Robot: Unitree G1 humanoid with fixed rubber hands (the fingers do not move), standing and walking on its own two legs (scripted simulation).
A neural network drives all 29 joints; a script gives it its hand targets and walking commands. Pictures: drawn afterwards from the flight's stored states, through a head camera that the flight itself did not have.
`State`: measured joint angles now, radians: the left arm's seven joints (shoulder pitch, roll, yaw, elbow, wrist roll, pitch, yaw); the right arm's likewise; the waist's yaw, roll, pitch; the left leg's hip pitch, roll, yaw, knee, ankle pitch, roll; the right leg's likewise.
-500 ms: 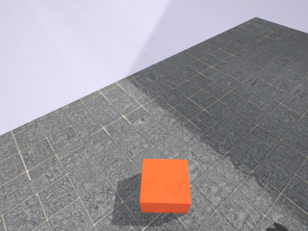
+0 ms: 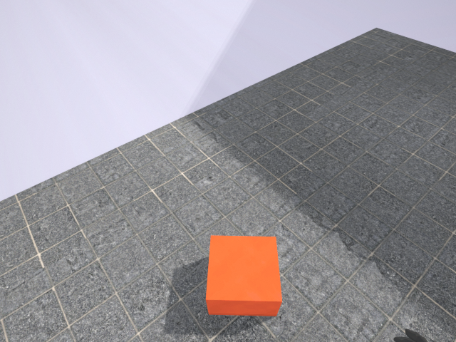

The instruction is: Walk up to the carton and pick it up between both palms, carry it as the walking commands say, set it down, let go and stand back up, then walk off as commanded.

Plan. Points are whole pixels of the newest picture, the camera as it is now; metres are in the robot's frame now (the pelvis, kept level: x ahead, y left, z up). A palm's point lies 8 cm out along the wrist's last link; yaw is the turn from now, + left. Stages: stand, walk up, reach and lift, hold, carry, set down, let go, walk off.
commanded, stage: walk up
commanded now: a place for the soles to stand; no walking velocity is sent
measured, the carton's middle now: (242, 275) +0.52 -0.03 -0.65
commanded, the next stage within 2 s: reach and lift in 0.94 s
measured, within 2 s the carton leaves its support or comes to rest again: neither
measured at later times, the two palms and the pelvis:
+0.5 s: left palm out of the picture +0.08 +0.33 -0.08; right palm out of the picture +0.11 -0.32 -0.08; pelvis +0.00 -0.01 +0.00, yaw -1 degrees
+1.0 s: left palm out of the picture +0.11 +0.33 -0.09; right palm out of the picture +0.12 -0.31 -0.08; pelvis +0.00 +0.00 +0.00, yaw +0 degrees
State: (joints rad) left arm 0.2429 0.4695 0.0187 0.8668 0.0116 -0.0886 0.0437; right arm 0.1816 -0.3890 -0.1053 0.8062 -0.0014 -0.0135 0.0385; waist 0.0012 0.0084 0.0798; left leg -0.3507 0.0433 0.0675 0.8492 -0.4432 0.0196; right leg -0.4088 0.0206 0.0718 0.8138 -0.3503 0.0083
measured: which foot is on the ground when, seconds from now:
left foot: down 0.00-1.00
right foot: down 0.00-1.00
